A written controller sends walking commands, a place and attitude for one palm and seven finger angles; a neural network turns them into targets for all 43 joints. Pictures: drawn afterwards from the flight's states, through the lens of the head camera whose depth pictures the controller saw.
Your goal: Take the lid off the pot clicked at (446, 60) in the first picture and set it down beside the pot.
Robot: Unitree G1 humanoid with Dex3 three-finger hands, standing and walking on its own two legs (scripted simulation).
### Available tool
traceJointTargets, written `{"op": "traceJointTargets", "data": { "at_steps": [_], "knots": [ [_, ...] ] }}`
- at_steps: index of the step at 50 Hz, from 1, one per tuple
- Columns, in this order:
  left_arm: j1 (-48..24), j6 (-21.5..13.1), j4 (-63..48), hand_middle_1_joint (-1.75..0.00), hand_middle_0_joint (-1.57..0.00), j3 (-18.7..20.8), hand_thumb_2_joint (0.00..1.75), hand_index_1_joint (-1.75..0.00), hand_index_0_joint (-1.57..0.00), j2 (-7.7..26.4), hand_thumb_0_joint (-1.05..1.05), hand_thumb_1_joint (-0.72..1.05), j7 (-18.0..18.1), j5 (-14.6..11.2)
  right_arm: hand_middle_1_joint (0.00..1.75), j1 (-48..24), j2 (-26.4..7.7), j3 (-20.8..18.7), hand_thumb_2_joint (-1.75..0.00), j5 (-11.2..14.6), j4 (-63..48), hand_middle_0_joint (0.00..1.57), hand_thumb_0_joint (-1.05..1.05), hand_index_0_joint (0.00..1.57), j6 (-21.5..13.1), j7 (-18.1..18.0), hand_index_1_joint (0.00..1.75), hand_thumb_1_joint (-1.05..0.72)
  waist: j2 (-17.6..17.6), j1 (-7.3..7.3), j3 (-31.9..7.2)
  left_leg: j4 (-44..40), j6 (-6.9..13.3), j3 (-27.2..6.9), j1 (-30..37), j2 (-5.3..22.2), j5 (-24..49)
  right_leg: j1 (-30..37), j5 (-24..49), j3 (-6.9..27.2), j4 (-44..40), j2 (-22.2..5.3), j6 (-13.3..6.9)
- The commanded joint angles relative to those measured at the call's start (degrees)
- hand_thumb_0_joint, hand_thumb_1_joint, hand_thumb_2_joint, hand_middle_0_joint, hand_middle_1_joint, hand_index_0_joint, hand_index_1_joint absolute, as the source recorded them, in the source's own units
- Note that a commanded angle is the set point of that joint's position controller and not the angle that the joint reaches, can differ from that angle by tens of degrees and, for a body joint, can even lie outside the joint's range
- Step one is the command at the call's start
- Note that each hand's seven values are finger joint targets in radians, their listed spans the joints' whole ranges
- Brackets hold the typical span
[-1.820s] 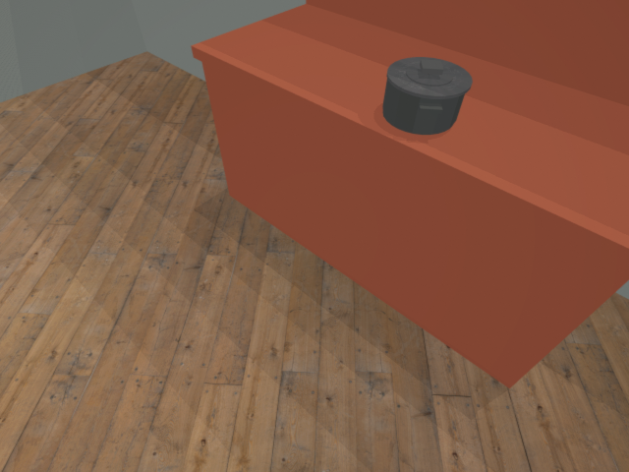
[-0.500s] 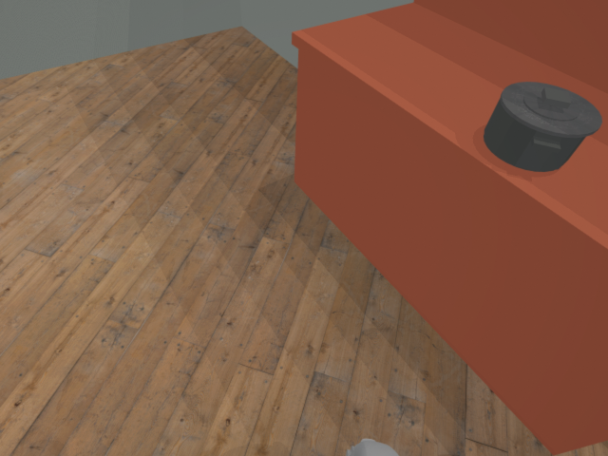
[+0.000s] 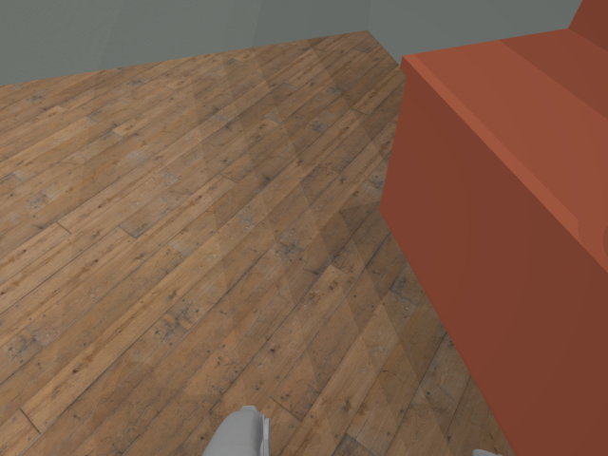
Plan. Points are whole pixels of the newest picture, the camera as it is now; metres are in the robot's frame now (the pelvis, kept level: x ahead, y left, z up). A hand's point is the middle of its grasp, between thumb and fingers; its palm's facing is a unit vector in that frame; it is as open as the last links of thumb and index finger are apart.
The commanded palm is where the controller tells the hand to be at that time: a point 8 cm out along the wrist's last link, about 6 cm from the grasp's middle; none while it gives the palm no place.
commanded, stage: walk to a spot facing it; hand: left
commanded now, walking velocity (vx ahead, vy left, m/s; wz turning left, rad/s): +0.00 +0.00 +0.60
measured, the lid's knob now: out of the picture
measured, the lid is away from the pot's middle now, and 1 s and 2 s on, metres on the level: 0.00 0.00 0.00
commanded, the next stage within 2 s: turn to face it in 0.06 s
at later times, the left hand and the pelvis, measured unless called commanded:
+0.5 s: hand out of the picture +0.12 +0.20 -0.18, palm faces +0.11 -0.97 -0.20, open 7.3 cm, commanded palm none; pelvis +0.12 +0.02 -0.01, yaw +0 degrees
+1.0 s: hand (225, 358) +0.29 +0.16 -0.16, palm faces -0.25 -0.93 -0.26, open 7.3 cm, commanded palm none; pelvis +0.16 -0.01 +0.00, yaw -18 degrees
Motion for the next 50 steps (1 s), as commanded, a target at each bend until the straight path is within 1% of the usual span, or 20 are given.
{"op": "traceJointTargets", "data": {
  "at_steps": [1,5,7,8,9,10,11,14,16,21,28,30,31,32,33,35,36,39,45,50],
  "knots": [
    [6.3,-0.3,-1.8,-0.3,-0.2,1.6,0.9,-0.3,-0.2,9.4,0.0,0.9,0.4,-0.3,0.3,-6.4,1.7,2.0,-0.9,0.2,-6.5,0.2,0.0,0.2,-0.5,1.0,0.3,-0.9,-8.2,2.26,0.5,-12.2,0.6,2.9,0.8,-0.8,0.0,5.1,41.6,3.8,-4.3,-15.1,-1.9],
    [5.3,0.8,-2.6,-0.3,-0.2,2.4,0.9,-0.3,-0.2,12.7,0.0,0.9,0.4,-0.2,0.3,-3.7,-0.3,2.0,-0.9,0.1,-7.5,0.2,0.0,0.2,-0.9,0.3,0.3,-0.9,-8.6,0.58,-3.3,-19.6,2.8,6.5,9.3,-4.7,-3.7,9.1,54.8,2.0,5.2,-17.2,-1.7],
    [4.8,1.2,-3.2,-0.3,-0.2,2.9,0.9,-0.3,-0.2,14.3,0.0,0.9,0.1,-0.4,0.3,1.8,-2.7,1.3,-0.9,0.0,-6.9,0.2,0.0,0.2,-1.3,-0.4,0.3,-0.9,-9.3,-2.15,-7.0,-26.0,4.4,7.4,19.9,-7.4,-1.9,6.9,58.2,0.2,17.4,-16.7,-0.2],
    [3.9,1.2,-3.8,-0.3,-0.2,2.8,0.9,-0.3,-0.2,14.3,0.0,0.9,0.0,-0.8,0.3,7.7,-5.0,0.6,-0.9,-0.3,-5.6,0.2,0.0,0.2,-1.6,-1.0,0.3,-0.9,-7.7,-5.51,-10.9,-32.1,5.9,4.1,32.8,-4.7,7.6,-0.8,50.1,0.7,29.7,-15.8,1.7],
    [4.3,1.3,-5.2,-0.3,-0.2,2.1,0.9,-0.3,-0.2,11.0,0.0,0.9,-0.6,-1.8,0.3,12.1,-10.9,-0.6,-0.9,-0.5,-4.8,0.2,0.0,0.2,-1.8,-1.6,0.3,-0.9,5.6,-6.57,-15.7,-32.6,12.7,-15.3,48.9,12.3,35.7,-19.6,3.2,2.3,46.9,-6.1,5.5],
    [4.7,1.7,-6.5,-0.3,-0.2,1.3,0.9,-0.3,-0.2,8.3,0.0,0.9,0.0,-1.6,0.3,14.5,-14.8,-0.8,-0.9,1.2,-4.3,0.2,0.0,0.2,-1.8,-1.9,0.3,-0.9,8.2,-5.8,-20.0,-33.5,19.2,-24.5,51.1,23.4,56.5,-26.9,-22.0,10.7,56.1,-2.6,5.9],
    [3.7,2.0,-6.2,-0.3,-0.2,1.5,0.9,-0.3,-0.2,9.0,0.0,0.9,0.8,-1.4,0.3,13.4,-12.1,-0.1,-0.9,1.6,-4.6,0.2,0.0,0.2,-2.2,-2.3,0.3,-0.9,-1.4,-5.43,-15.9,-33.5,18.5,-19.4,46.4,22.6,56.4,-27.3,-17.8,16.1,58.4,-3.1,5.5],
    [6.3,4.0,-0.3,-0.3,-0.2,1.2,0.9,-0.3,-0.2,6.1,0.0,0.9,0.7,-0.9,0.3,1.8,-3.7,2.5,-0.9,1.4,-4.8,0.2,0.0,0.2,-3.4,-3.6,0.3,-0.9,4.8,0.93,-7.1,-40.0,10.3,-7.1,29.2,13.2,37.5,-22.4,-8.0,18.9,51.7,-4.4,6.6],
    [8.5,5.1,1.4,-0.3,-0.2,1.0,0.9,-0.3,-0.2,5.0,0.0,0.9,0.4,-0.9,0.3,0.2,-2.6,3.0,-0.9,1.3,-4.0,0.2,0.0,0.2,-3.5,-3.5,0.3,-0.9,4.3,2.52,-4.9,-42.7,9.4,-2.4,22.4,11.1,27.3,-16.9,-6.4,18.0,45.4,-3.5,6.2],
    [3.6,6.8,-0.8,-0.3,-0.2,2.3,0.9,-0.3,-0.2,5.0,0.0,0.9,-0.5,-0.4,0.3,1.3,-3.2,1.5,-0.9,1.0,-2.6,0.2,0.0,0.2,-2.0,-3.5,0.3,-0.9,4.5,1.5,0.7,-46.5,10.2,-1.4,20.2,12.9,6.8,-19.9,-4.6,15.5,37.8,-2.5,6.7],
    [-3.5,5.8,-5.8,-0.3,-0.2,3.0,0.9,-0.3,-0.2,4.6,0.0,0.9,-1.8,-0.2,0.3,4.9,-5.2,-0.9,-0.9,0.3,-1.9,0.2,0.0,0.2,-1.4,-3.6,0.3,-0.9,7.7,-1.08,-2.2,-38.2,9.2,1.6,28.4,16.4,12.7,-16.2,-5.7,11.3,20.6,-0.2,5.4],
    [-0.6,5.2,-5.5,-0.3,-0.2,3.3,0.9,-0.3,-0.2,5.7,0.0,0.9,-1.9,0.0,0.3,4.6,-5.6,-1.2,-0.9,0.5,-2.0,0.2,0.0,0.2,-1.3,-3.6,0.3,-0.9,5.6,0.91,-4.0,-30.2,5.8,4.7,27.1,14.8,12.8,-9.4,2.7,10.5,9.9,0.9,4.5],
    [2.4,4.4,-5.0,-0.3,-0.2,3.9,0.9,-0.3,-0.2,9.0,0.0,0.9,-1.8,0.2,0.3,4.9,-4.4,-1.1,-0.9,0.8,-2.4,0.2,0.0,0.2,-1.3,-3.4,0.3,-0.9,-1.5,2.49,-5.4,-19.6,2.2,8.2,23.1,11.2,7.1,-3.0,13.2,15.8,2.4,-2.5,2.9],
    [3.9,3.5,-4.9,-0.3,-0.2,5.1,0.9,-0.3,-0.2,15.7,0.0,0.9,-1.0,0.6,0.3,5.2,0.3,0.0,-0.9,1.0,-4.6,0.2,0.0,0.2,-1.3,-3.1,0.3,-0.9,-20.0,2.96,-6.1,-5.6,-1.9,10.2,6.2,2.7,-20.1,6.1,34.2,37.5,-1.6,-17.3,-3.9],
    [6.7,3.9,-4.8,-0.3,-0.2,4.8,0.9,-0.3,-0.2,15.9,0.0,0.9,-0.5,-0.7,0.3,2.1,-0.8,0.5,-0.9,0.9,-5.8,0.2,0.0,0.2,-0.5,-3.8,0.3,-0.9,-14.4,4.87,-8.3,1.6,-2.4,0.2,4.9,0.8,-26.9,4.3,40.4,39.2,-1.9,-20.3,-9.3],
    [0.6,4.1,-5.8,-0.3,-0.2,5.0,0.9,-0.3,-0.2,13.7,0.0,0.9,0.1,-0.7,0.3,0.6,-2.4,0.2,-0.9,0.9,-5.4,0.2,0.0,0.2,-0.2,-3.9,0.3,-0.9,-12.8,2.91,-6.7,8.1,-2.6,-4.3,1.2,1.6,-19.7,2.7,29.7,37.2,-2.3,-15.8,-9.8],
    [-2.8,4.2,-6.9,-0.3,-0.2,4.5,0.9,-0.3,-0.2,12.4,0.0,0.9,0.0,-0.9,0.3,1.0,-2.7,0.1,-0.9,0.8,-4.5,0.2,0.0,0.2,-0.2,-3.7,0.3,-0.9,-7.8,1.68,-5.3,8.1,-3.2,-4.8,2.2,2.5,-15.2,0.2,25.6,33.8,-2.7,-13.4,-9.0],
    [-6.8,4.0,-8.3,-0.3,-0.2,4.4,0.9,-0.3,-0.2,12.5,0.0,0.9,-0.4,-0.6,0.3,4.5,-2.2,0.1,-0.9,0.5,-3.3,0.2,0.0,0.2,0.2,-3.3,0.3,-0.9,-6.0,-0.18,-5.6,2.6,-4.1,-3.8,6.6,1.8,-11.0,-3.8,19.0,30.3,-3.9,-10.1,-7.3],
    [-5.2,4.5,-7.7,-0.3,-0.2,4.9,0.9,-0.3,-0.2,15.0,0.0,0.9,-1.1,-0.5,0.3,2.1,-2.3,0.6,-0.9,0.8,-5.4,0.2,0.0,0.2,-0.3,-3.5,0.3,-0.9,-7.6,1.82,-6.0,-9.3,-4.6,-3.0,7.7,-0.4,-12.8,-0.2,21.9,34.4,-2.2,-8.8,-8.4],
    [-8.3,5.1,-9.3,-0.3,-0.2,5.3,0.9,-0.3,-0.2,16.2,0.0,0.9,-1.0,-0.4,0.3,4.2,-2.6,0.8,-0.9,1.4,-6.5,0.2,0.0,0.2,-1.0,-3.9,0.3,-0.9,-9.4,0.85,-7.8,-19.1,-3.8,-3.1,14.1,-2.3,-13.6,-1.6,25.9,37.8,0.5,-7.9,-8.1]
  ]
}}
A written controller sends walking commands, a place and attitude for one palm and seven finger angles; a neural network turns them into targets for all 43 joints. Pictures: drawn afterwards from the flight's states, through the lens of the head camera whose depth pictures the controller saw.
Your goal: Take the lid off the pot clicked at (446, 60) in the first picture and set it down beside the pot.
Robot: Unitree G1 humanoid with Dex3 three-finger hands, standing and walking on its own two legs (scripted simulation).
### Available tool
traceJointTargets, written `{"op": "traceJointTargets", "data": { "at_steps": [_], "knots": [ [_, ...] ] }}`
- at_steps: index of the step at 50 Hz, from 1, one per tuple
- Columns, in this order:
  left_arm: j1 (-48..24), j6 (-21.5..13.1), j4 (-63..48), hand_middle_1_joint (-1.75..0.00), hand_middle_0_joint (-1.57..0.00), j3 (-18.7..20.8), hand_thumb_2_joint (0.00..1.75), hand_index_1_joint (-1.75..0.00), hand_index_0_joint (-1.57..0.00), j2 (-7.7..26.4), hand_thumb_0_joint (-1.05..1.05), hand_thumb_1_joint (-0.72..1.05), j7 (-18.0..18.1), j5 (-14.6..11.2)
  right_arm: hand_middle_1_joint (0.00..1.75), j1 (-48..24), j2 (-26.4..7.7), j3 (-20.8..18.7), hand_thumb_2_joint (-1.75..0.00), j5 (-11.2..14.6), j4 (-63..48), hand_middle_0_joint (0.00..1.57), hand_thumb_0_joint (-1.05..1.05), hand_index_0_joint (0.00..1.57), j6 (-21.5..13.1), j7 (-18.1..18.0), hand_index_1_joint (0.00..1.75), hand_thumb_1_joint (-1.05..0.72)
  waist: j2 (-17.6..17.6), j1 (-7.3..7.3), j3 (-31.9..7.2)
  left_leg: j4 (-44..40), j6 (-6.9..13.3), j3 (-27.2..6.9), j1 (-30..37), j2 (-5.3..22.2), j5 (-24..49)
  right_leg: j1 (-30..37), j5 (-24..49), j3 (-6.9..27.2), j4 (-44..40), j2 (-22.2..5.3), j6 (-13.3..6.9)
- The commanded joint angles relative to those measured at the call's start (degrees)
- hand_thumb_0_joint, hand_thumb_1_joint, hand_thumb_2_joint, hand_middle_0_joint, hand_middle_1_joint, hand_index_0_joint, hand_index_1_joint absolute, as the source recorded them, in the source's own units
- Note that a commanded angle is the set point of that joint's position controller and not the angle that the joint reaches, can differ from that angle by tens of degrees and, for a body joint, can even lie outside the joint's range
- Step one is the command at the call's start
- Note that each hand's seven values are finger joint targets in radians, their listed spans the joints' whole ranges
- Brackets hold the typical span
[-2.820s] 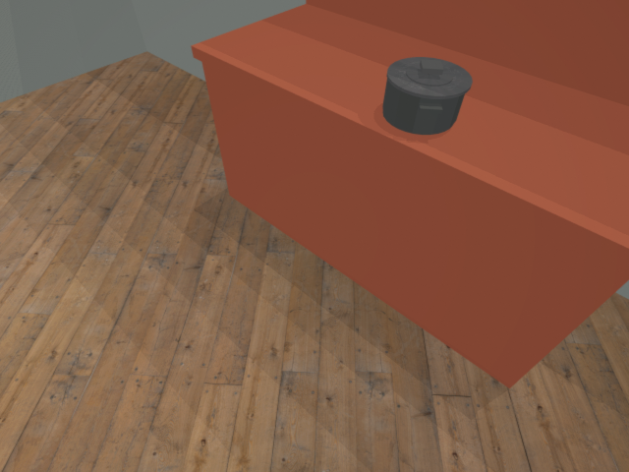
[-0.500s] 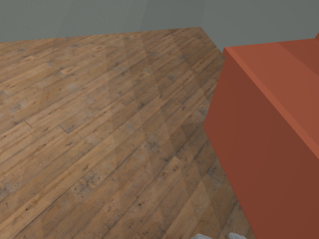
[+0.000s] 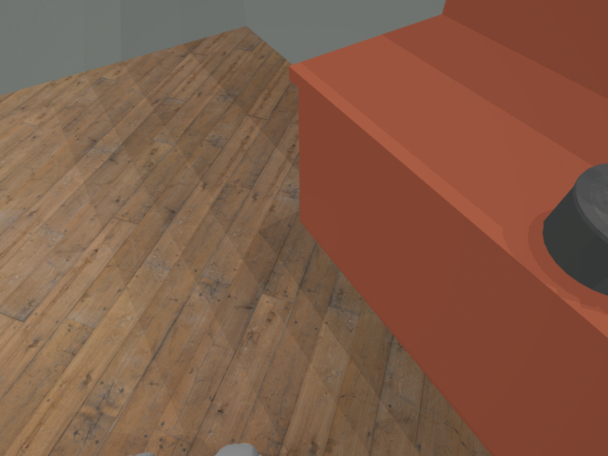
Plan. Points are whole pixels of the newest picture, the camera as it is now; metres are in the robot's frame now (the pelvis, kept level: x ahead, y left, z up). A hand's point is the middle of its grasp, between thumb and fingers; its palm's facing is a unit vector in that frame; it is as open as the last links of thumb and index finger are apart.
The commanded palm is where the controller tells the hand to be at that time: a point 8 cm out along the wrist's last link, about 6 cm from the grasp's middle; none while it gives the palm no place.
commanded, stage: turn to face it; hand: left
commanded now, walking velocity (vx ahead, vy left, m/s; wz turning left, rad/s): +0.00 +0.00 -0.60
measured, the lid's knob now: out of the picture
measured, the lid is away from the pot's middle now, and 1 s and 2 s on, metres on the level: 0.00 0.00 0.00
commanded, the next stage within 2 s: take the last steps up to it in 1.42 s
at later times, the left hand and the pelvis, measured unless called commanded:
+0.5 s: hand (197, 425) +0.18 +0.18 -0.16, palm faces -0.34 -0.91 -0.24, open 7.3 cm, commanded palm none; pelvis +0.01 +0.02 -0.01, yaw -20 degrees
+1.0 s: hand (225, 395) +0.22 +0.15 -0.17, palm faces -0.54 -0.81 -0.23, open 7.3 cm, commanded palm none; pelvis +0.02 +0.03 -0.01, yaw -37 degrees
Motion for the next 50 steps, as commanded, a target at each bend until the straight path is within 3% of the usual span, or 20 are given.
{"op": "traceJointTargets", "data": {
  "at_steps": [1,3,4,5,6,8,11,19,24,25,26,27,29,32,38,42,43,44,45,50],
  "knots": [
    [-0.4,-0.7,-4.5,-0.3,-0.2,3.3,0.9,-0.3,-0.2,12.3,0.0,0.9,0.5,-0.3,0.3,1.9,-3.8,-0.5,-0.9,0.7,-5.6,0.2,0.0,0.2,-2.1,-0.5,0.3,-0.9,-8.7,-0.09,-8.4,-10.3,0.6,0.6,2.5,-1.7,1.0,7.8,23.1,16.6,-3.5,-13.9,-7.5],
    [-2.8,-0.4,-5.1,-0.3,-0.2,3.1,0.9,-0.3,-0.2,11.7,0.0,0.9,0.5,-0.8,0.3,6.7,-4.4,-0.6,-0.9,0.9,-4.6,0.2,0.0,0.2,-2.6,-0.9,0.3,-0.9,-7.8,-2.67,-9.4,-23.1,1.4,0.6,12.5,-1.4,9.1,2.6,20.1,16.3,0.5,-11.5,-4.1],
    [-2.9,-0.1,-6.0,-0.3,-0.2,2.7,0.9,-0.3,-0.2,9.4,0.0,0.9,0.3,-1.2,0.3,8.4,-6.9,-1.0,-0.9,0.6,-4.5,0.2,0.0,0.2,-3.0,-1.0,0.3,-0.9,-0.3,-3.29,-10.0,-29.5,3.3,-5.1,20.3,4.3,11.2,-5.2,10.6,12.2,6.3,-6.4,-0.8],
    [-1.7,0.1,-7.4,-0.3,-0.2,2.1,0.9,-0.3,-0.2,6.0,0.0,0.9,-0.4,-1.4,0.3,7.6,-12.8,-1.9,-0.9,-0.1,-5.7,0.2,0.0,0.2,-3.0,-0.9,0.3,-0.9,17.0,-2.59,-8.0,-33.9,9.0,-20.4,24.1,19.0,16.9,-17.5,-13.7,3.0,17.6,1.8,3.4],
    [-2.3,-0.1,-7.6,-0.3,-0.2,2.4,0.9,-0.3,-0.2,7.7,0.0,0.9,-0.7,-0.5,0.3,6.6,-13.6,-1.8,-0.9,-0.3,-7.1,0.2,0.0,0.2,-2.5,-0.6,0.3,-0.9,15.5,-2.9,-5.5,-34.4,14.2,-23.7,17.6,25.2,15.3,-17.9,-22.4,-0.9,30.2,-0.7,4.8],
    [-2.9,0.3,-5.7,-0.3,-0.2,3.2,0.9,-0.3,-0.2,8.3,0.0,0.9,-1.3,0.0,0.3,2.0,-9.1,-0.6,-0.9,-0.6,-7.7,0.2,0.0,0.2,-2.9,-0.9,0.3,-0.9,8.9,-0.61,-1.5,-33.4,12.9,-14.0,12.1,18.3,19.5,-17.7,-15.2,-0.2,40.8,-2.9,5.7],
    [-1.5,1.0,-4.8,-0.3,-0.2,2.3,0.9,-0.3,-0.2,6.5,0.0,0.9,-1.9,-0.3,0.3,1.7,-7.4,-0.2,-0.9,-0.4,-7.5,0.2,0.0,0.2,-3.2,-1.0,0.3,-0.9,8.7,-0.17,-3.4,-30.3,11.7,-3.3,16.6,14.0,30.9,-17.8,-11.0,-2.6,41.7,-4.2,7.0],
    [-7.3,0.9,-6.6,-0.3,-0.2,1.0,0.9,-0.3,-0.2,4.6,0.0,0.9,-2.2,-0.4,0.3,7.5,-9.4,-1.9,-0.9,-0.4,-4.3,0.2,0.0,0.2,-2.8,-0.3,0.3,-0.9,11.8,-3.69,-3.8,-25.5,12.6,4.8,21.2,16.8,41.9,-11.9,-12.7,-8.9,22.0,-6.0,6.3],
    [-1.9,-0.7,-5.4,-0.3,-0.2,1.3,0.9,-0.3,-0.2,5.7,0.0,0.9,-2.0,-0.2,0.3,6.1,-10.5,-2.7,-0.9,-0.3,-3.9,0.2,0.0,0.2,-2.5,0.3,0.3,-0.9,9.3,-0.59,-6.4,-13.9,7.7,9.5,16.2,16.0,37.9,3.2,-2.0,-11.5,2.0,-3.6,3.1],
    [3.7,-1.5,-3.8,-0.3,-0.2,2.2,0.9,-0.3,-0.2,10.1,0.0,0.9,-1.5,0.0,0.3,6.6,-8.7,-2.2,-0.9,0.3,-4.6,0.2,0.0,0.2,-2.4,0.7,0.3,-0.9,-0.4,2.13,-10.5,-1.9,4.1,12.2,6.4,13.8,28.3,17.1,9.9,-3.6,-4.1,-9.8,0.2],
    [8.7,-2.0,-2.7,-0.3,-0.2,3.9,0.9,-0.3,-0.2,17.5,0.0,0.9,-0.3,0.1,0.3,3.8,-3.7,-0.7,-0.9,0.4,-7.9,0.2,0.0,0.2,-2.3,0.9,0.3,-0.9,-17.7,4.25,-11.8,13.6,0.5,12.2,-11.6,3.8,-10.8,24.6,34.6,19.1,-5.7,-26.3,-7.5],
    [9.9,-1.5,-2.5,-0.3,-0.2,3.9,0.9,-0.3,-0.2,17.1,0.0,0.9,0.5,-1.2,0.3,1.8,-5.8,-0.8,-0.9,0.3,-8.2,0.2,0.0,0.2,-1.4,-0.3,0.3,-0.9,-12.5,4.71,-12.4,19.1,0.9,1.2,-11.8,3.9,-13.8,19.8,36.3,18.3,-5.3,-27.7,-11.5],
    [1.8,-0.9,-4.1,-0.3,-0.2,3.5,0.9,-0.3,-0.2,13.2,0.0,0.9,1.1,-1.0,0.3,-0.7,-6.2,-1.0,-0.9,0.3,-7.4,0.2,0.0,0.2,-0.9,-0.3,0.3,-0.9,-9.6,2.25,-7.4,21.3,1.0,-1.7,-12.9,5.4,-6.3,12.4,19.2,14.3,-7.1,-21.5,-10.7],
    [-3.7,-1.1,-5.9,-0.3,-0.2,2.4,0.9,-0.3,-0.2,10.8,0.0,0.9,0.8,-0.4,0.3,2.8,-5.2,-0.8,-0.9,-0.2,-5.2,0.2,0.0,0.2,-0.6,0.1,0.3,-0.9,-7.2,-1.27,-5.8,14.4,-0.2,0.6,-6.3,4.1,-0.5,5.1,17.0,8.0,-7.4,-16.6,-8.4],
    [-2.3,-0.6,-5.3,-0.3,-0.2,3.0,0.9,-0.3,-0.2,12.5,0.0,0.9,0.0,-0.2,0.3,2.2,-4.4,-0.5,-0.9,0.1,-6.5,0.2,0.0,0.2,-1.1,0.0,0.3,-0.9,-8.0,-0.21,-6.5,-1.2,0.3,1.9,-0.7,0.1,-0.8,4.5,12.7,13.1,-7.0,-14.4,-8.7],
    [-4.8,0.0,-5.8,-0.3,-0.2,3.1,0.9,-0.3,-0.2,11.9,0.0,0.9,-0.1,-0.8,0.3,7.8,-4.9,-0.5,-0.9,0.5,-5.6,0.2,0.0,0.2,-2.0,-0.6,0.3,-0.9,-8.3,-2.77,-7.3,-18.9,1.3,2.6,10.9,-1.0,7.1,-0.3,12.7,14.9,-2.1,-12.1,-5.1],
    [-5.1,0.2,-6.3,-0.3,-0.2,2.7,0.9,-0.3,-0.2,10.3,0.0,0.9,-0.3,-1.2,0.3,9.6,-6.5,-0.8,-0.9,0.4,-5.2,0.2,0.0,0.2,-2.4,-0.9,0.3,-0.9,-3.2,-3.9,-7.5,-25.7,2.5,-0.1,17.1,1.8,9.5,-5.2,8.4,12.7,2.0,-8.5,-2.3],
    [-3.6,0.5,-7.3,-0.3,-0.2,2.1,0.9,-0.3,-0.2,7.1,0.0,0.9,-0.9,-1.5,0.3,9.0,-11.3,-1.6,-0.9,-0.2,-6.3,0.2,0.0,0.2,-2.7,-0.8,0.3,-0.9,12.2,-3.42,-7.0,-32.6,6.8,-14.6,21.2,14.1,9.3,-14.9,-6.1,5.7,13.2,-0.8,1.3],
    [-3.9,0.3,-8.3,-0.3,-0.2,2.2,0.9,-0.3,-0.2,6.7,0.0,0.9,-1.3,-1.1,0.3,8.4,-14.5,-1.9,-0.9,-0.4,-7.9,0.2,0.0,0.2,-2.4,-0.7,0.3,-0.9,17.2,-3.12,-4.5,-36.4,12.5,-22.6,16.4,24.4,8.8,-18.5,-20.2,-2.1,26.7,0.3,3.7],
    [-2.6,0.8,-4.6,-0.3,-0.2,2.6,0.9,-0.3,-0.2,6.4,0.0,0.9,-2.7,-0.7,0.3,-0.2,-8.9,-0.3,-0.9,-0.6,-8.8,0.2,0.0,0.2,-2.6,-1.0,0.3,-0.9,9.8,-0.28,-3.0,-31.2,11.6,-2.7,14.0,14.9,20.9,-16.9,-12.1,-3.2,36.8,-4.8,5.7]
  ]
}}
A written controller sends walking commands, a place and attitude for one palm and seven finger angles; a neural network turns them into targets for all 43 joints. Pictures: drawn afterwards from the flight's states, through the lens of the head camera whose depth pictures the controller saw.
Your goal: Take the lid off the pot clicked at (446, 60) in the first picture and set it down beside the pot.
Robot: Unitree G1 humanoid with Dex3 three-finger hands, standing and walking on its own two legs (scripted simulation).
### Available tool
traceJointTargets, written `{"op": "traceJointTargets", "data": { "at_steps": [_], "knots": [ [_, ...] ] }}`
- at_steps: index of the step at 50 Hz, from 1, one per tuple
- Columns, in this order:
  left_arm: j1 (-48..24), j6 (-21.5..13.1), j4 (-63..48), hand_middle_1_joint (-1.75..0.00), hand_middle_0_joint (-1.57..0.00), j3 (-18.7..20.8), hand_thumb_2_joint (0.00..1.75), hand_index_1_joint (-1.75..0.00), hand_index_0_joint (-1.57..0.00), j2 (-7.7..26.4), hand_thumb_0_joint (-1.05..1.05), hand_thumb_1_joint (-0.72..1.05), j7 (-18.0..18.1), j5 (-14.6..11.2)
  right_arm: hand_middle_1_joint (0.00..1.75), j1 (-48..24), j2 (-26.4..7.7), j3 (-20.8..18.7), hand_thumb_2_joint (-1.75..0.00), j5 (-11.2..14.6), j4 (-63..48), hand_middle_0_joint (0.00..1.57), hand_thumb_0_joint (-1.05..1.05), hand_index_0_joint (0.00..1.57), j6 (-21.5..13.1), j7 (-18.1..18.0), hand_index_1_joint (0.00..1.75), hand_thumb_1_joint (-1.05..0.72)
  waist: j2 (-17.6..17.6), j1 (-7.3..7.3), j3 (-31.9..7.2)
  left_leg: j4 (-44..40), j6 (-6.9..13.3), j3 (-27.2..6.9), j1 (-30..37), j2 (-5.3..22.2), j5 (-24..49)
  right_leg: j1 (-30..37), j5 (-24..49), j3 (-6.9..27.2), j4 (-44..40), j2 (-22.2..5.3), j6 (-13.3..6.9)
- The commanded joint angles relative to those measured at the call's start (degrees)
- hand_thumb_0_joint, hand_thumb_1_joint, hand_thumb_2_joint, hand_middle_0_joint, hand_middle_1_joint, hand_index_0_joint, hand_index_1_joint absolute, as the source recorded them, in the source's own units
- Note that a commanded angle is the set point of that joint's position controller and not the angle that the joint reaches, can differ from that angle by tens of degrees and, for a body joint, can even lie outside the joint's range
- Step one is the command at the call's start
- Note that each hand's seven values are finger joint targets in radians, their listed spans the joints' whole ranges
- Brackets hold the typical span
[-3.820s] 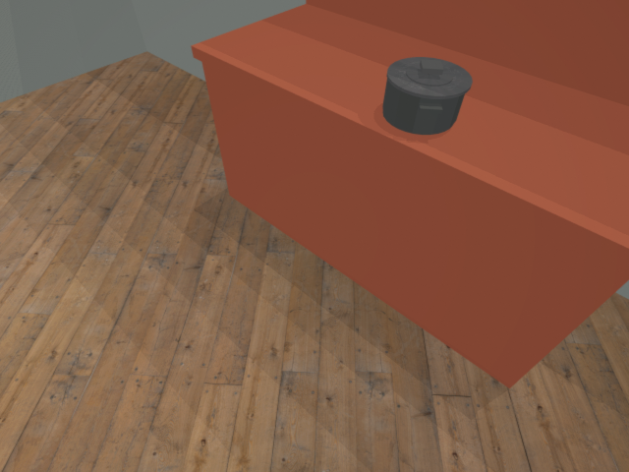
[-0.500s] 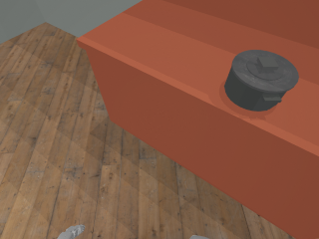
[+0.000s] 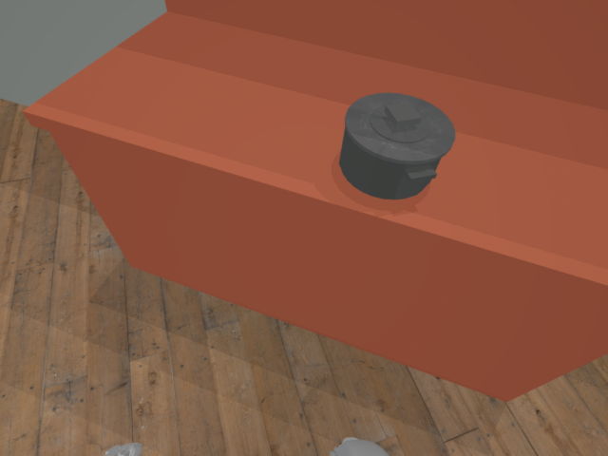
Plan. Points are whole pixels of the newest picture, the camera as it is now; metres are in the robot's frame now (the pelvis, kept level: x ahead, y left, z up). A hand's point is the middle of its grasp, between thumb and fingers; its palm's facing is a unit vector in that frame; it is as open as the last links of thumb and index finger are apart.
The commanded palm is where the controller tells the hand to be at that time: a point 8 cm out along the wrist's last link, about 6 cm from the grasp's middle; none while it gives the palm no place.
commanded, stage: turn to face it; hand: left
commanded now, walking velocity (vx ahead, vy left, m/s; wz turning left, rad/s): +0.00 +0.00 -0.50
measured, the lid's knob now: (402, 114) +0.67 -0.13 +0.07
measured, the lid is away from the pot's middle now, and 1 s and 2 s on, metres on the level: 0.00 0.00 0.00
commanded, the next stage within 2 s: take the last steps up to it in 0.42 s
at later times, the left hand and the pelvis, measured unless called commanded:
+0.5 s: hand out of the picture +0.13 +0.13 -0.15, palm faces -0.19 -0.95 -0.23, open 7.3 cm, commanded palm none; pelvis +0.02 -0.04 +0.01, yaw -13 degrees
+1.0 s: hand (256, 405) +0.21 +0.09 -0.17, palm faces -0.35 -0.92 -0.18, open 7.3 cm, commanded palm none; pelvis +0.09 -0.06 +0.00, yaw -19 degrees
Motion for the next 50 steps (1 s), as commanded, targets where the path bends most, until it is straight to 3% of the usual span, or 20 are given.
{"op": "traceJointTargets", "data": {
  "at_steps": [1,5,8,9,10,11,13,16,24,27,29,30,31,32,34,37,41,47,49,50],
  "knots": [
    [-1.5,-1.5,-4.6,-0.3,-0.2,0.5,0.9,-0.3,-0.2,3.1,0.0,0.9,-0.7,-0.6,0.3,-0.4,-11.0,-3.2,-0.9,0.1,-3.8,0.2,0.0,0.2,-1.0,-0.8,0.3,-0.9,12.3,-0.86,-4.1,-12.5,7.4,-6.9,8.3,14.6,18.0,-4.7,-0.6,-3.1,2.6,-3.9,1.7],
    [-4.1,-2.0,-5.5,-0.3,-0.2,-0.8,0.9,-0.3,-0.2,1.2,0.0,0.9,-0.5,-0.6,0.3,3.7,-12.8,-4.1,-0.9,-0.1,-1.3,0.2,0.0,0.2,-0.7,-0.1,0.3,-0.9,13.8,-3.22,-4.5,-7.7,7.6,-3.1,8.9,15.9,29.1,3.4,-2.7,-7.8,-12.6,-3.1,0.7],
    [0.6,-2.8,-4.0,-0.3,-0.2,-0.6,0.9,-0.3,-0.2,1.6,0.0,0.9,-0.2,-0.5,0.3,3.3,-13.2,-4.7,-0.9,0.3,-0.7,0.2,0.0,0.2,-0.4,0.3,0.3,-0.9,13.1,-1.08,-7.5,-1.4,4.5,-0.4,6.5,14.7,25.6,13.2,7.7,-9.8,-25.2,-1.4,-0.8],
    [4.7,-3.5,-3.1,-0.3,-0.2,-0.2,0.9,-0.3,-0.2,4.3,0.0,0.9,0.2,-0.1,0.3,3.0,-11.6,-4.5,-0.9,0.6,-1.0,0.2,0.0,0.2,-0.4,0.6,0.3,-0.9,7.4,1.04,-6.9,6.1,1.3,2.2,0.0,12.5,18.1,21.3,15.8,-6.6,-33.6,-3.6,-1.8],
    [8.0,-4.3,-2.2,-0.3,-0.2,1.3,0.9,-0.3,-0.2,11.6,0.0,0.9,1.3,0.4,0.3,3.0,-6.6,-3.3,-0.9,1.1,-2.8,0.2,0.0,0.2,-0.2,0.9,0.3,-0.9,-12.5,2.32,-8.9,18.9,-2.9,6.1,-16.1,5.0,-7.6,31.9,30.2,15.1,-39.4,-19.0,-7.4],
    [11.1,-3.9,-1.7,-0.3,-0.2,1.7,0.9,-0.3,-0.2,13.9,0.0,0.9,2.1,-0.6,0.3,-1.0,-6.9,-3.0,-0.9,1.0,-4.5,0.2,0.0,0.2,0.3,0.3,0.3,-0.9,-12.6,4.67,-9.8,27.9,-3.1,-2.2,-18.2,2.4,-21.5,27.5,40.8,19.8,-38.4,-26.1,-13.9],
    [6.3,-3.8,-2.0,-0.3,-0.2,1.4,0.9,-0.3,-0.2,10.0,0.0,0.9,2.7,-0.4,0.3,-1.2,-7.3,-3.3,-0.9,0.9,-2.1,0.2,0.0,0.2,0.9,-0.2,0.3,-0.9,-9.5,2.15,-7.8,36.3,-2.5,-7.8,-19.5,2.6,-15.4,22.1,29.0,17.4,-39.3,-20.8,-14.3],
    [0.1,-3.9,-3.9,-0.3,-0.2,0.2,0.9,-0.3,-0.2,5.9,0.0,0.9,2.9,-0.2,0.3,2.4,-6.3,-3.1,-0.9,0.4,1.0,0.2,0.0,0.2,1.0,0.2,0.3,-0.9,-4.7,-1.28,-6.3,33.4,-3.4,-6.2,-15.4,2.8,-7.2,17.2,27.0,8.4,-39.0,-15.1,-12.0],
    [4.0,-3.9,-1.6,-0.3,-0.2,0.2,0.9,-0.3,-0.2,6.8,0.0,0.9,2.8,0.0,0.3,0.9,-4.6,-2.4,-0.9,1.0,1.3,0.2,0.0,0.2,0.3,0.1,0.3,-0.9,-4.6,0.99,-7.7,16.2,-3.1,-4.8,-9.6,-0.3,-8.1,19.6,28.6,12.2,-38.5,-14.5,-13.8],
    [3.1,-3.9,-1.2,-0.3,-0.2,0.1,0.9,-0.3,-0.2,6.4,0.0,0.9,3.0,-0.1,0.3,3.6,-3.9,-2.0,-0.9,1.0,2.2,0.2,0.0,0.2,-0.3,-0.3,0.3,-0.9,-4.0,-0.2,-8.4,7.0,-2.5,-4.7,-4.7,-1.2,-5.5,19.6,28.2,12.9,-37.2,-13.7,-12.7],
    [2.0,-3.8,-0.6,-0.3,-0.2,-0.2,0.9,-0.3,-0.2,5.1,0.0,0.9,2.8,-0.6,0.3,7.9,-3.5,-1.7,-0.9,0.9,4.0,0.2,0.0,0.2,-1.2,-0.4,0.3,-0.9,-3.9,-2.06,-8.7,-4.7,-1.8,-4.6,5.4,-1.4,2.1,14.2,16.0,11.5,-35.5,-10.6,-9.6],
    [2.0,-3.6,-1.0,-0.3,-0.2,-0.6,0.9,-0.3,-0.2,3.0,0.0,0.9,2.5,-0.8,0.3,9.4,-5.8,-1.9,-0.9,0.5,4.5,0.2,0.0,0.2,-1.7,-0.5,0.3,-0.9,2.2,-2.68,-6.2,-10.3,0.1,-10.0,9.8,2.9,-1.7,6.3,4.4,9.1,-32.0,-6.9,-7.3],
    [2.3,-3.4,-1.9,-0.3,-0.2,-1.1,0.9,-0.3,-0.2,0.0,0.0,0.9,1.8,-0.8,0.3,11.0,-10.5,-2.9,-0.9,-0.4,4.2,0.2,0.0,0.2,-1.8,-0.4,0.3,-0.9,16.3,-3.52,-3.4,-17.6,4.9,-24.8,11.4,13.4,-12.4,-3.3,-4.4,1.5,-20.5,0.5,-4.2],
    [0.2,-3.6,-3.3,-0.3,-0.2,-1.0,0.9,-0.3,-0.2,0.5,0.0,0.9,1.5,-0.1,0.3,11.7,-13.0,-3.3,-0.9,-0.5,3.3,0.2,0.0,0.2,-1.6,-0.6,0.3,-0.9,18.7,-4.25,0.1,-23.9,9.3,-35.6,8.0,20.9,-19.4,-8.9,-7.7,-3.0,-8.8,2.1,-2.4],
    [-0.3,-4.0,-2.3,-0.3,-0.2,-0.3,0.9,-0.3,-0.2,2.1,0.0,0.9,0.9,0.7,0.3,10.4,-9.5,-2.3,-0.9,-0.3,3.4,0.2,0.0,0.2,-2.3,-0.9,0.3,-0.9,13.8,-2.87,2.2,-23.6,9.5,-32.1,4.7,18.4,-14.7,-9.7,-3.2,0.9,2.4,-1.5,-2.6],
    [2.5,-4.6,0.4,-0.3,-0.2,-0.7,0.9,-0.3,-0.2,-0.1,0.0,0.9,0.2,0.5,0.3,9.9,-6.5,-1.5,-0.9,0.3,4.0,0.2,0.0,0.2,-3.9,-0.9,0.3,-0.9,8.8,-1.44,-1.3,-19.6,7.1,-15.9,10.8,11.3,8.1,-9.7,6.3,-1.2,6.3,-2.5,-1.3],
    [0.8,-4.7,0.3,-0.3,-0.2,-1.6,0.9,-0.3,-0.2,-1.7,0.0,0.9,0.4,0.0,0.3,15.5,-5.7,-1.3,-0.9,0.3,6.8,0.2,0.0,0.2,-4.7,-1.1,0.3,-0.9,9.4,-2.5,-2.0,-15.5,9.1,-11.0,16.1,12.6,30.8,-11.2,5.8,-3.3,2.7,-4.3,-0.5],
    [-4.1,-5.3,-0.4,-0.3,-0.2,-2.5,0.9,-0.3,-0.2,-3.5,0.0,0.9,0.2,-0.3,0.3,17.3,-6.5,-2.3,-0.9,-0.3,9.2,0.2,0.0,0.2,-3.8,-0.6,0.3,-0.9,13.0,-4.51,0.0,-13.3,9.0,-8.3,11.7,13.2,28.2,-1.0,3.8,-8.1,-15.5,-4.3,-2.3],
    [-0.5,-5.7,0.8,-0.3,-0.2,-2.1,0.9,-0.3,-0.2,-2.8,0.0,0.9,0.2,-0.3,0.3,15.1,-6.3,-2.3,-0.9,-0.1,9.4,0.2,0.0,0.2,-3.5,-0.6,0.3,-0.9,11.0,-2.32,0.0,-10.5,7.9,-7.9,5.6,12.4,22.5,9.0,7.6,-9.3,-22.5,-2.9,-3.1],
    [5.1,-6.1,2.9,-0.3,-0.2,-1.7,0.9,-0.3,-0.2,-2.1,0.0,0.9,0.3,-0.2,0.3,14.0,-6.1,-2.2,-0.9,0.1,9.6,0.2,0.0,0.2,-3.4,-0.5,0.3,-0.9,8.9,0.54,-2.5,-4.8,6.1,-5.7,3.4,10.0,20.1,17.7,12.2,-10.4,-28.6,-1.6,-3.3]
  ]
}}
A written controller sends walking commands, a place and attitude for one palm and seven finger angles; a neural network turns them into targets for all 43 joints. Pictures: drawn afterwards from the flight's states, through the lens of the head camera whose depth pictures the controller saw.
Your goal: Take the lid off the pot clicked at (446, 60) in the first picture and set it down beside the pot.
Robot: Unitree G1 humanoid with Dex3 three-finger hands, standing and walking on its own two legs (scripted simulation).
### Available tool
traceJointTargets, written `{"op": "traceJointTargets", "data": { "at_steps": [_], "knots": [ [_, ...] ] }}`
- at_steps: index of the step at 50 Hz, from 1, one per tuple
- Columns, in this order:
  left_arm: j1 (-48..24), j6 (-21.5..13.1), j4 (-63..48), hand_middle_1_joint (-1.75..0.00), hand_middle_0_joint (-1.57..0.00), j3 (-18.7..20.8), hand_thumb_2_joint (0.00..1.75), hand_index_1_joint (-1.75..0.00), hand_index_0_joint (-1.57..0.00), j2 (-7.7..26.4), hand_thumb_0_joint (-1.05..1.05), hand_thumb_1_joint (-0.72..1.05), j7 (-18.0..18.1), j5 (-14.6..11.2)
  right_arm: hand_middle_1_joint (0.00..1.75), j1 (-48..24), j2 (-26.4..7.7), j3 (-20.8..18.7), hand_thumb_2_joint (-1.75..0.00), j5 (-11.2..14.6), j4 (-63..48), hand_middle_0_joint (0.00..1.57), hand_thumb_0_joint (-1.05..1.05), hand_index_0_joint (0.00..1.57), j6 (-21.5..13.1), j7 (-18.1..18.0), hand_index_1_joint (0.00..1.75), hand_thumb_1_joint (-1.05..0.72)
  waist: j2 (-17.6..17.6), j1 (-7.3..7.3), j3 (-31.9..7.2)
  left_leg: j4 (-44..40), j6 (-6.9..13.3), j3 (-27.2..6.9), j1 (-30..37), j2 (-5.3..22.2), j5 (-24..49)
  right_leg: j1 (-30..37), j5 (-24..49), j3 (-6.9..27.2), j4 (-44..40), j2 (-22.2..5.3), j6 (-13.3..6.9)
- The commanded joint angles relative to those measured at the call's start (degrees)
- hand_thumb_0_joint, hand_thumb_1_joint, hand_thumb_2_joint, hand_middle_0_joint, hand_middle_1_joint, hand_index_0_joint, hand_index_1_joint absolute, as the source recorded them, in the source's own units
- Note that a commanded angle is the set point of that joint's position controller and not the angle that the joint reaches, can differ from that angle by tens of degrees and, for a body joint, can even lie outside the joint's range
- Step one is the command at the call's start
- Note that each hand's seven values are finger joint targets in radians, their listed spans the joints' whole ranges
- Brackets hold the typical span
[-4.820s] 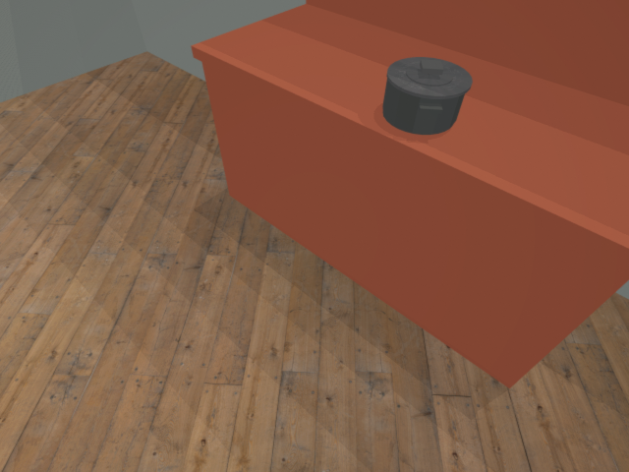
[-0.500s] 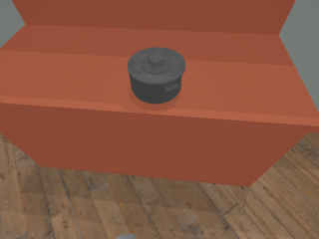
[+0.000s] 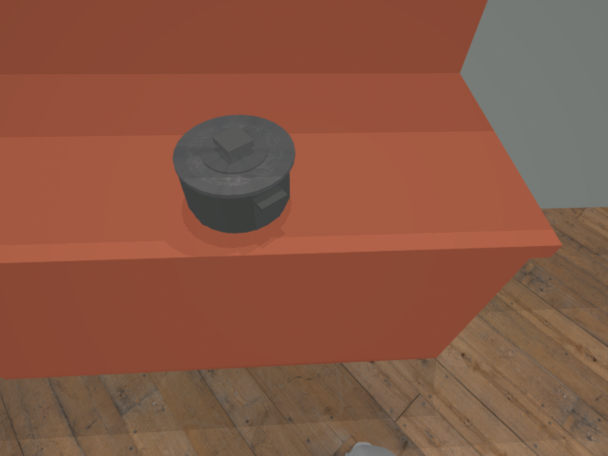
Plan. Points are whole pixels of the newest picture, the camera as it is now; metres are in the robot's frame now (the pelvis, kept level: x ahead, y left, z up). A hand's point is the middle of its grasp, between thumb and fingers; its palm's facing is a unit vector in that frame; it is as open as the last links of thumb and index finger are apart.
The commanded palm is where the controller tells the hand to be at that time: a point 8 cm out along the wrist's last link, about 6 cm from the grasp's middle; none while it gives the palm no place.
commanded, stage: take the last steps up to it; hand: left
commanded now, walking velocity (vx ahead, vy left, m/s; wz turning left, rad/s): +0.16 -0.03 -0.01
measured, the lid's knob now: (233, 141) +0.58 +0.12 +0.07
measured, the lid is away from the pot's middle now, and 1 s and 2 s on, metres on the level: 0.00 0.00 0.00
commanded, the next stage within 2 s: come to a stop and stand still in 0.08 s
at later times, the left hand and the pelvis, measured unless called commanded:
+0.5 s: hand out of the picture +0.12 +0.15 -0.18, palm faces +0.08 -0.98 -0.20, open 7.3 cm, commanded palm none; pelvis +0.09 -0.02 +0.00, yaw +0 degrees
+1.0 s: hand out of the picture +0.12 +0.17 -0.18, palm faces +0.01 -0.98 -0.22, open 7.3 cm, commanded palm none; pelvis +0.08 -0.01 -0.01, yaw -1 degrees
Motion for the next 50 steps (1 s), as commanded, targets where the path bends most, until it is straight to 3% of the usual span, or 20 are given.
{"op": "traceJointTargets", "data": {
  "at_steps": [1,2,3,4,7,10,16,19,22,27,31,34,35,36,38,39,42,44,46,50],
  "knots": [
    [10.9,-3.7,-0.1,-0.3,-0.2,1.4,0.9,-0.3,-0.2,5.6,0.0,0.9,0.4,-0.1,0.3,0.8,-8.6,-2.1,-0.9,1.1,-1.3,0.2,0.0,0.2,-0.4,0.1,0.3,-0.9,1.3,7.08,-5.7,13.2,4.7,-2.8,-14.3,7.0,20.2,28.4,10.8,0.7,-15.3,0.0,-2.5],
    [18.0,-4.4,2.0,-0.3,-0.2,2.8,0.9,-0.3,-0.2,11.5,0.0,0.9,1.4,0.0,0.3,0.9,-4.9,-1.4,-0.9,1.8,-2.8,0.2,0.0,0.2,-0.8,0.5,0.3,-0.9,-13.6,9.18,-10.5,28.8,1.4,2.5,-28.6,0.0,-0.4,40.2,18.3,21.4,-19.2,-15.6,-8.7],
    [20.5,-4.0,2.4,-0.3,-0.2,2.7,0.9,-0.3,-0.2,13.2,0.0,0.9,1.8,-1.0,0.3,-2.6,-6.3,-1.7,-0.9,1.7,-4.6,0.2,0.0,0.2,-0.3,-0.1,0.3,-0.9,-11.9,9.83,-9.8,40.1,1.1,-1.8,-31.6,-1.3,-18.2,35.5,23.3,28.8,-24.2,-22.2,-14.4],
    [17.0,-3.9,1.8,-0.3,-0.2,2.7,0.9,-0.3,-0.2,12.7,0.0,0.9,2.2,-0.9,0.3,-3.8,-6.1,-2.2,-0.9,1.7,-4.5,0.2,0.0,0.2,0.4,-0.2,0.3,-0.9,-10.2,8.72,-9.3,45.5,1.8,-5.3,-31.4,0.0,-16.5,29.7,15.5,29.3,-26.2,-21.8,-15.6],
    [4.8,-3.6,-0.9,-0.3,-0.2,1.0,0.9,-0.3,-0.2,4.9,0.0,0.9,2.9,-0.5,0.3,-3.8,-4.3,-2.5,-0.9,0.6,-2.5,0.2,0.0,0.2,1.6,0.6,0.3,-0.9,-3.7,2.67,-1.0,42.2,0.6,-5.0,-27.3,3.5,-5.0,13.4,9.1,14.6,-28.5,-13.8,-11.9],
    [2.7,-3.9,-1.8,-0.3,-0.2,0.4,0.9,-0.3,-0.2,3.8,0.0,0.9,3.1,-0.3,0.3,-1.4,-1.9,-1.8,-0.9,0.8,-1.7,0.2,0.0,0.2,2.2,0.8,0.3,-0.9,-4.3,0.97,-1.5,32.0,-0.6,-2.9,-19.8,2.5,-0.3,7.4,16.1,8.1,-28.8,-11.4,-10.5],
    [3.3,-3.3,0.1,-0.3,-0.2,0.0,0.9,-0.3,-0.2,6.5,0.0,0.9,3.5,-0.7,0.3,-5.1,-3.1,-1.1,-0.9,1.7,-1.7,0.2,0.0,0.2,2.3,0.3,0.3,-0.9,-4.5,2.19,-3.0,8.6,-1.5,-3.9,-10.5,-0.1,8.5,12.8,30.9,6.6,-21.4,-10.2,-7.8],
    [6.1,-2.0,0.7,-0.3,-0.2,-0.4,0.9,-0.3,-0.2,4.8,0.0,0.9,3.9,-1.0,0.3,-7.8,-7.2,-1.7,-0.9,1.6,-2.6,0.2,0.0,0.2,2.0,0.0,0.3,-0.9,1.4,3.86,-3.0,0.9,1.7,-10.3,-4.7,6.0,31.2,10.2,17.9,4.4,-15.6,-4.5,-2.0],
    [7.8,-0.7,1.2,-0.3,-0.2,-0.7,0.9,-0.3,-0.2,3.9,0.0,0.9,4.3,-0.9,0.3,-11.0,-9.0,-1.8,-0.9,1.4,-3.5,0.2,0.0,0.2,2.5,-0.8,0.3,-0.9,11.0,4.61,-2.1,-1.7,6.4,-15.0,-7.5,10.2,39.0,12.4,4.8,1.6,-12.5,-0.5,0.5],
    [9.7,-0.4,1.5,-0.3,-0.2,-0.7,0.9,-0.3,-0.2,4.5,0.0,0.9,3.9,-0.6,0.3,-14.1,-10.4,-2.5,-0.9,1.4,-5.2,0.2,0.0,0.2,3.0,-1.0,0.3,-0.9,8.7,4.76,-6.9,-1.1,8.3,-14.6,-4.6,10.9,36.9,11.8,-0.3,3.0,-9.7,-0.7,0.6],
    [9.1,-1.3,1.3,-0.3,-0.2,-0.7,0.9,-0.3,-0.2,6.0,0.0,0.9,4.1,-0.3,0.3,-15.5,-8.5,-2.5,-0.9,1.6,-5.6,0.2,0.0,0.2,3.5,-0.4,0.3,-0.9,-2.2,3.67,-6.6,5.9,3.0,-8.8,-6.9,4.4,23.4,13.6,20.7,9.9,-18.2,-5.8,-1.8],
    [5.8,-1.8,0.9,-0.3,-0.2,-1.0,0.9,-0.3,-0.2,7.6,0.0,0.9,3.9,-0.5,0.3,-13.9,-6.5,-1.8,-0.9,1.6,-4.2,0.2,0.0,0.2,4.1,0.0,0.3,-0.9,-6.3,2.17,-5.0,5.6,0.8,-6.4,-6.4,1.0,12.6,10.9,21.4,12.1,-20.7,-9.9,-5.5],
    [10.7,-2.7,-1.2,-0.3,-0.2,-1.3,0.9,-0.3,-0.2,5.5,0.0,0.9,5.9,0.5,0.3,-15.0,-9.6,-2.8,-0.9,1.6,-8.5,0.2,0.0,0.2,2.6,0.2,0.3,-0.9,-6.4,3.49,-3.2,14.2,0.2,-3.4,-10.7,0.4,9.0,13.6,49.3,14.9,-19.5,-9.2,0.7],
    [9.6,-3.2,-3.3,-0.3,-0.2,-0.7,0.9,-0.3,-0.2,9.2,0.0,0.9,5.8,0.4,0.3,-12.3,-5.7,-2.1,-0.9,1.6,-9.1,0.2,0.0,0.2,3.2,1.0,0.3,-0.9,-12.3,2.72,-6.1,19.4,1.8,-5.0,-17.3,-1.7,1.0,18.6,44.6,12.7,-17.1,-10.7,-0.4],
    [10.5,-3.8,-5.5,-0.3,-0.2,-0.6,0.9,-0.3,-0.2,8.3,0.0,0.9,5.5,0.7,0.3,-13.5,-5.1,-1.9,-0.9,1.7,-11.0,0.2,0.0,0.2,3.0,1.2,0.3,-0.9,-5.7,3.19,-6.2,22.8,2.4,-5.4,-19.7,-1.9,-2.9,19.0,45.6,13.1,-15.4,-11.9,-7.5],
    [9.5,-3.5,-5.5,-0.3,-0.2,-0.5,0.9,-0.3,-0.2,8.9,0.0,0.9,5.1,0.3,0.3,-13.4,-4.5,-1.7,-0.9,1.8,-10.7,0.2,0.0,0.2,3.2,1.3,0.3,-0.9,-2.3,3.51,-6.9,22.0,1.8,-4.7,-17.5,-1.8,-2.2,17.4,35.9,12.7,-16.2,-12.4,-9.4],
    [7.1,-2.9,-7.1,-0.3,-0.2,-1.1,0.9,-0.3,-0.2,8.3,0.0,0.9,5.0,0.1,0.3,-9.7,-4.9,-1.2,-0.9,1.7,-9.9,0.2,0.0,0.2,2.9,1.2,0.3,-0.9,-4.4,1.23,-1.9,9.0,1.8,-4.4,-10.0,-1.9,3.5,7.7,17.9,10.2,-16.3,-8.6,-6.4],
    [7.0,-2.2,-7.1,-0.3,-0.2,-1.7,0.9,-0.3,-0.2,6.8,0.0,0.9,4.5,-0.3,0.3,-9.2,-7.0,-0.9,-0.9,1.2,-9.2,0.2,0.0,0.2,2.2,1.2,0.3,-0.9,0.7,2.55,0.1,4.4,3.6,-9.2,-9.1,2.4,9.6,4.5,5.2,6.7,-15.3,-3.5,-2.7],
    [8.8,-1.8,-6.3,-0.3,-0.2,-1.9,0.9,-0.3,-0.2,5.6,0.0,0.9,4.5,-0.5,0.3,-9.9,-8.4,-0.5,-0.9,1.1,-8.6,0.2,0.0,0.2,1.7,0.9,0.3,-0.9,7.8,3.99,0.4,1.7,5.8,-14.4,-14.8,4.8,12.9,9.9,2.1,3.8,-13.7,-0.7,-1.5],
    [9.4,-1.6,-5.0,-0.3,-0.2,-2.1,0.9,-0.3,-0.2,5.7,0.0,0.9,4.1,-0.6,0.3,-10.2,-8.4,0.0,-0.9,1.1,-8.1,0.2,0.0,0.2,1.6,0.7,0.3,-0.9,3.0,4.74,0.2,0.5,4.7,-12.7,-17.0,2.9,4.9,13.3,1.6,4.9,-16.6,-1.8,-2.1]
  ]
}}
